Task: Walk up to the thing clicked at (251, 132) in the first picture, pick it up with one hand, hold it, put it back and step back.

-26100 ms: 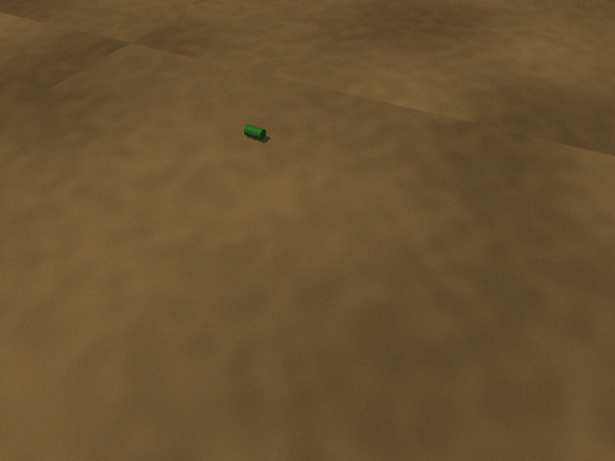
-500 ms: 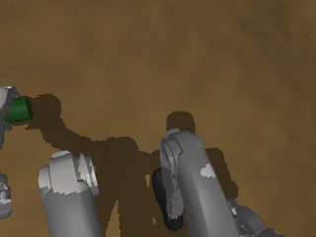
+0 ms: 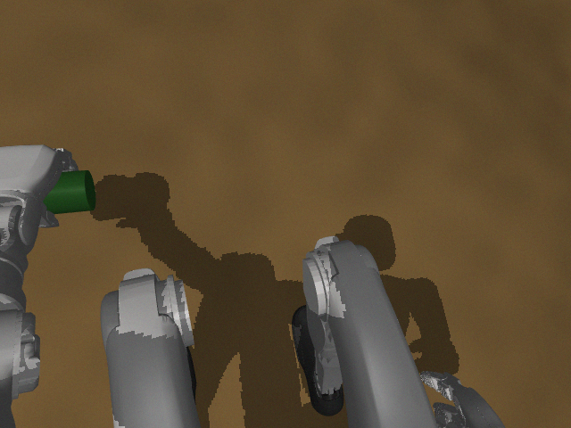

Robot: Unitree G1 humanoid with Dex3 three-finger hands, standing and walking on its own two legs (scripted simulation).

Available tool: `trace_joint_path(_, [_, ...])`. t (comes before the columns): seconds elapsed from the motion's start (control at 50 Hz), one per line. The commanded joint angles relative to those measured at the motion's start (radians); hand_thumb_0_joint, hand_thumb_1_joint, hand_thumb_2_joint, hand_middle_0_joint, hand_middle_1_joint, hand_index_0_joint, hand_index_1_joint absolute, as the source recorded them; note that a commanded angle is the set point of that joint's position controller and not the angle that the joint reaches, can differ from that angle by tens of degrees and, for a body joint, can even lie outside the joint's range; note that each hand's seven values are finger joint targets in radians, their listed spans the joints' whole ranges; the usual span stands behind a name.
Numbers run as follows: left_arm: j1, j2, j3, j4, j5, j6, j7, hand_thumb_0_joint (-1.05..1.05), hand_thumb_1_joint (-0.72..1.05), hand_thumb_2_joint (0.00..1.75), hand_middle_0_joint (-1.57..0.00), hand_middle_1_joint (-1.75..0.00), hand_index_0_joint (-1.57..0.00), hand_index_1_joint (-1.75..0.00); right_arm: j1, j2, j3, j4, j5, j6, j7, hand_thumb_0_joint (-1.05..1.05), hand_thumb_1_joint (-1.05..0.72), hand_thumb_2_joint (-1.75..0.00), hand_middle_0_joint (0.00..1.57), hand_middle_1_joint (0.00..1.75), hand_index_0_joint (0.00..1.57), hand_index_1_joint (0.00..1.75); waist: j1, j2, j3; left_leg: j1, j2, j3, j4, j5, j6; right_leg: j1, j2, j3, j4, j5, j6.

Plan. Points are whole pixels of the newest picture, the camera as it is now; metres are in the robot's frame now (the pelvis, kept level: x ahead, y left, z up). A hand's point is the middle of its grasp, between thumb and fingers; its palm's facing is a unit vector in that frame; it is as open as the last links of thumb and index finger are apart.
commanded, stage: lift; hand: left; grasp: from above
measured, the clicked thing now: (50, 193) +0.45 +0.30 -0.18
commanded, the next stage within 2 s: hold in 1.62 s
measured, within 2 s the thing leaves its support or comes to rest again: neither
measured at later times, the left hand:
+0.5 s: hand out of the picture +0.39 +0.31 -0.04, palm faces -0.46 -0.08 -0.89, open 8.8 cm
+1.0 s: hand out of the picture +0.33 +0.29 +0.18, palm faces -0.45 -0.12 -0.89, open 8.9 cm
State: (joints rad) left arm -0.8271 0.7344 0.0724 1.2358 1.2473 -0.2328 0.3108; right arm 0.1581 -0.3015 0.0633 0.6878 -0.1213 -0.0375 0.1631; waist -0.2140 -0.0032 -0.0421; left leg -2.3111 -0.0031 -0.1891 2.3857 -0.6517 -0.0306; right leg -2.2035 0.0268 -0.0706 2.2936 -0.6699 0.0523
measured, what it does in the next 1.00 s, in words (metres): rises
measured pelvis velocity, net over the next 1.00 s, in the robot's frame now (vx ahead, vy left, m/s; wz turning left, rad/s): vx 0.02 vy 0.00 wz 0.12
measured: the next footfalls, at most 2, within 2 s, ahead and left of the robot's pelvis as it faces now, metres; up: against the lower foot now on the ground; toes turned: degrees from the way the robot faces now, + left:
none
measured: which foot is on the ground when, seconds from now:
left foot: down 0.00-1.00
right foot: down 0.00-1.00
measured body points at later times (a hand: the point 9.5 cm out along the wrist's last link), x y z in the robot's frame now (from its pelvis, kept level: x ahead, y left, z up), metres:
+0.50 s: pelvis +0.00 +0.00 +0.08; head +0.18 +0.06 +0.49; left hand +0.41 +0.31 +0.01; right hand +0.12 -0.27 -0.03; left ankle +0.08 +0.13 -0.30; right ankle +0.11 -0.13 -0.30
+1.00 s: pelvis +0.02 +0.00 +0.26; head +0.13 +0.03 +0.70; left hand +0.35 +0.29 +0.23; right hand +0.17 -0.24 +0.14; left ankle +0.08 +0.13 -0.30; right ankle +0.11 -0.13 -0.30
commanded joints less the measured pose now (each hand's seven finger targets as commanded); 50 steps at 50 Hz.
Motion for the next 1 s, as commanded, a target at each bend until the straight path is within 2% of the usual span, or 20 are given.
trace_joint_path(0.0, [-0.322, 0.285, 0.064, -0.202, -0.055, 0.026, 0.034, 0.00, 0.81, 0.55, -1.17, -0.43, -1.18, -0.42, 0.179, -0.239, -0.103, -0.028, 0.009, -0.003, -0.027, 0.00, -0.92, -0.91, 0.20, 0.30, 0.20, 0.30, 0.026, 0.352, -0.757, 0.603, -0.003, 0.143, -0.297, 0.137, 0.046, 0.321, 0.018, -0.077, -0.265, 0.194, -0.094])
trace_joint_path(0.04, [-0.321, 0.245, 0.030, -0.224, -0.076, 0.043, 0.005, 0.00, 0.79, 0.57, -1.15, -0.46, -1.16, -0.45, 0.188, -0.227, -0.110, -0.024, 0.016, 0.001, -0.029, 0.00, -0.92, -0.91, 0.20, 0.30, 0.20, 0.30, 0.027, 0.362, -0.777, 0.627, 0.000, 0.141, -0.328, 0.118, 0.047, 0.325, 0.019, -0.075, -0.276, 0.181, -0.093])
trace_joint_path(0.06, [-0.323, 0.267, 0.041, -0.237, -0.082, 0.052, -0.008, 0.00, 0.79, 0.55, -1.14, -0.47, -1.15, -0.45, 0.188, -0.231, -0.119, -0.021, 0.024, 0.005, -0.035, 0.00, -0.92, -0.91, 0.20, 0.30, 0.20, 0.30, 0.037, 0.356, -0.783, 0.631, -0.001, 0.139, -0.344, 0.104, 0.049, 0.318, 0.018, -0.073, -0.285, 0.168, -0.095])
trace_joint_path(0.24, [-0.193, 0.217, 0.021, -0.372, -0.141, 0.055, -0.120, 0.00, 0.80, 0.60, -1.16, -0.47, -1.17, -0.46, 0.191, -0.205, -0.144, -0.043, 0.061, 0.034, -0.062, 0.00, -0.91, -0.90, 0.20, 0.30, 0.20, 0.30, 0.064, 0.230, -0.758, 0.645, -0.006, 0.151, -0.406, 0.128, 0.063, 0.430, 0.012, -0.043, -0.379, 0.188, -0.084])
trace_joint_path(0.34, [-0.180, 0.217, 0.026, -0.528, -0.166, 0.044, -0.136, 0.00, 0.74, 0.61, -1.10, -0.49, -1.12, -0.48, 0.170, -0.195, -0.158, -0.078, 0.078, 0.042, -0.078, 0.00, -0.91, -0.90, 0.20, 0.30, 0.20, 0.30, 0.083, 0.254, -0.795, 0.732, 0.000, 0.133, -0.498, 0.089, 0.058, 0.460, 0.008, -0.037, -0.432, 0.155, -0.085])
trace_joint_path(0.38, [-0.107, 0.183, 0.016, -0.510, -0.171, 0.049, -0.147, 0.00, 0.73, 0.61, -1.10, -0.48, -1.11, -0.48, 0.162, -0.192, -0.160, -0.086, 0.084, 0.047, -0.084, 0.00, -0.91, -0.90, 0.20, 0.30, 0.20, 0.30, 0.087, 0.247, -0.751, 0.745, 0.003, 0.120, -0.547, 0.047, 0.058, 0.461, 0.007, -0.039, -0.455, 0.130, -0.081])
trace_joint_path(0.44, [-0.065, 0.197, 0.031, -0.606, -0.176, 0.061, -0.153, 0.00, 0.72, 0.63, -1.08, -0.52, -1.10, -0.51, 0.150, -0.188, -0.169, -0.103, 0.094, 0.053, -0.097, 0.00, -0.91, -0.90, 0.20, 0.30, 0.20, 0.30, 0.109, 0.275, -0.798, 0.817, 0.003, 0.117, -0.603, 0.053, 0.053, 0.520, 0.005, -0.031, -0.490, 0.138, -0.081])
trace_joint_path(0.48, [-0.053, 0.153, 0.006, -0.654, -0.199, 0.075, -0.161, 0.00, 0.74, 0.66, -1.10, -0.52, -1.11, -0.52, 0.140, -0.179, -0.171, -0.116, 0.100, 0.057, -0.104, 0.00, -0.91, -0.90, 0.20, 0.30, 0.20, 0.30, 0.099, 0.249, -0.774, 0.851, 0.006, 0.119, -0.644, 0.037, 0.056, 0.553, 0.005, -0.027, -0.542, 0.129, -0.077])
trace_joint_path(0.52, [-0.032, 0.166, 0.024, -0.697, -0.215, 0.094, -0.163, 0.00, 0.75, 0.67, -1.10, -0.54, -1.11, -0.53, 0.126, -0.178, -0.176, -0.118, 0.106, 0.058, -0.117, 0.00, -0.90, -0.90, 0.20, 0.30, 0.20, 0.30, 0.107, 0.252, -0.792, 0.908, 0.007, 0.111, -0.683, 0.046, 0.053, 0.591, 0.002, -0.024, -0.568, 0.138, -0.075])
trace_joint_path(0.54, [0.003, 0.124, -0.002, -0.684, -0.222, 0.103, -0.173, 0.00, 0.74, 0.67, -1.10, -0.52, -1.11, -0.52, 0.120, -0.173, -0.175, -0.117, 0.109, 0.059, -0.122, 0.00, -0.90, -0.90, 0.20, 0.30, 0.20, 0.30, 0.101, 0.249, -0.759, 0.923, 0.009, 0.100, -0.711, 0.040, 0.051, 0.592, 0.000, -0.027, -0.577, 0.139, -0.072])
trace_joint_path(0.56, [-0.043, 0.140, -0.008, -0.766, -0.224, 0.104, -0.177, 0.00, 0.73, 0.68, -1.09, -0.54, -1.10, -0.53, 0.120, -0.170, -0.177, -0.126, 0.114, 0.059, -0.128, 0.00, -0.90, -0.90, 0.20, 0.30, 0.20, 0.30, 0.104, 0.263, -0.792, 0.965, 0.013, 0.101, -0.737, 0.035, 0.050, 0.625, 0.005, -0.025, -0.600, 0.137, -0.073])
trace_joint_path(0.58, [0.018, 0.147, 0.016, -0.727, -0.224, 0.116, -0.177, 0.00, 0.73, 0.66, -1.09, -0.53, -1.09, -0.53, 0.111, -0.169, -0.176, -0.119, 0.116, 0.061, -0.135, 0.00, -0.90, -0.90, 0.20, 0.30, 0.20, 0.30, 0.112, 0.252, -0.759, 0.977, 0.013, 0.102, -0.756, 0.042, 0.050, 0.641, 0.002, -0.022, -0.620, 0.143, -0.071])
trace_joint_path(0.66, [0.049, 0.095, -0.034, -0.796, -0.241, 0.139, -0.197, 0.00, 0.74, 0.69, -1.11, -0.53, -1.11, -0.53, 0.098, -0.149, -0.168, -0.118, 0.122, 0.064, -0.157, 0.00, -0.90, -0.90, 0.20, 0.30, 0.20, 0.30, 0.104, 0.228, -0.741, 1.063, 0.016, 0.119, -0.820, 0.094, 0.049, 0.741, 0.002, -0.007, -0.709, 0.179, -0.067])
trace_joint_path(0.7, [0.072, 0.108, -0.026, -0.832, -0.248, 0.146, -0.202, 0.00, 0.73, 0.68, -1.09, -0.54, -1.09, -0.54, 0.089, -0.144, -0.167, -0.120, 0.128, 0.064, -0.169, 0.00, -0.90, -0.90, 0.20, 0.30, 0.20, 0.30, 0.122, 0.232, -0.753, 1.124, 0.019, 0.121, -0.866, 0.111, 0.049, 0.802, 0.004, -0.004, -0.752, 0.189, -0.068])
trace_joint_path(0.74, [0.115, 0.077, -0.043, -0.836, -0.254, 0.157, -0.206, 0.00, 0.73, 0.68, -1.09, -0.53, -1.09, -0.53, 0.082, -0.136, -0.162, -0.120, 0.132, 0.064, -0.178, 0.00, -0.90, -0.90, 0.20, 0.30, 0.20, 0.30, 0.122, 0.223, -0.719, 1.155, 0.016, 0.129, -0.908, 0.132, 0.048, 0.847, 0.001, 0.002, -0.798, 0.202, -0.066])
trace_joint_path(0.82, [0.212, 0.075, -0.023, -0.808, -0.262, 0.172, -0.210, 0.00, 0.72, 0.66, -1.09, -0.50, -1.09, -0.50, 0.064, -0.122, -0.153, -0.115, 0.141, 0.065, -0.196, 0.00, -0.90, -0.90, 0.20, 0.30, 0.20, 0.30, 0.134, 0.158, -0.628, 1.219, 0.017, 0.140, -1.006, 0.129, 0.049, 0.966, 0.002, 0.013, -0.917, 0.191, -0.063])
trace_joint_path(0.88, [0.190, 0.043, -0.058, -0.839, -0.254, 0.174, -0.222, 0.00, 0.72, 0.67, -1.09, -0.51, -1.09, -0.51, 0.060, -0.108, -0.149, -0.109, 0.145, 0.064, -0.208, 0.00, -0.90, -0.90, 0.20, 0.30, 0.20, 0.30, 0.127, 0.164, -0.605, 1.293, 0.016, 0.154, -1.068, 0.148, 0.049, 1.050, 0.005, 0.028, -0.995, 0.204, -0.064])
trace_joint_path(0.9, [0.191, 0.069, -0.038, -0.821, -0.255, 0.173, -0.222, 0.00, 0.72, 0.67, -1.09, -0.51, -1.09, -0.51, 0.063, -0.109, -0.147, -0.107, 0.147, 0.061, -0.212, 0.00, -0.91, -0.90, 0.20, 0.30, 0.20, 0.30, 0.132, 0.144, -0.594, 1.309, 0.016, 0.149, -1.095, 0.147, 0.049, 1.083, 0.008, 0.029, -1.020, 0.199, -0.063])
trace_joint_path(0.94, [0.229, 0.016, -0.073, -0.781, -0.262, 0.171, -0.229, 0.00, 0.72, 0.67, -1.09, -0.50, -1.09, -0.50, 0.060, -0.100, -0.143, -0.099, 0.149, 0.053, -0.219, 0.00, -0.91, -0.90, 0.20, 0.30, 0.20, 0.30, 0.131, 0.133, -0.521, 1.333, 0.020, 0.141, -1.151, 0.136, 0.046, 1.110, 0.008, 0.031, -1.061, 0.192, -0.063])
trace_joint_path(0.98, [0.262, 0.000, -0.071, -0.736, -0.265, 0.166, -0.230, 0.00, 0.72, 0.66, -1.10, -0.49, -1.09, -0.50, 0.062, -0.100, -0.143, -0.094, 0.150, 0.043, -0.224, 0.00, -0.91, -0.90, 0.20, 0.30, 0.20, 0.30, 0.134, 0.110, -0.462, 1.360, 0.024, 0.132, -1.206, 0.115, 0.044, 1.142, 0.009, 0.034, -1.109, 0.176, -0.063])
